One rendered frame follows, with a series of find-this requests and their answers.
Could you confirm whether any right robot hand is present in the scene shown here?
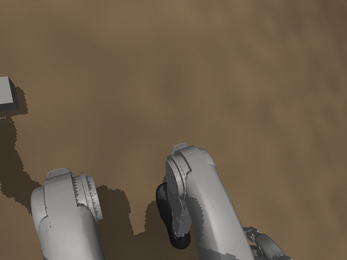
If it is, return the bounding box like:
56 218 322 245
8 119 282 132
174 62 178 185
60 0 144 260
243 226 285 260

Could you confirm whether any carton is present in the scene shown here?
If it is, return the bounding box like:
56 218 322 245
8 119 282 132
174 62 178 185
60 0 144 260
0 76 19 112

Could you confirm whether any right robot foot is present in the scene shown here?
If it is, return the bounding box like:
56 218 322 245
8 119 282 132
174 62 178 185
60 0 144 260
156 183 190 250

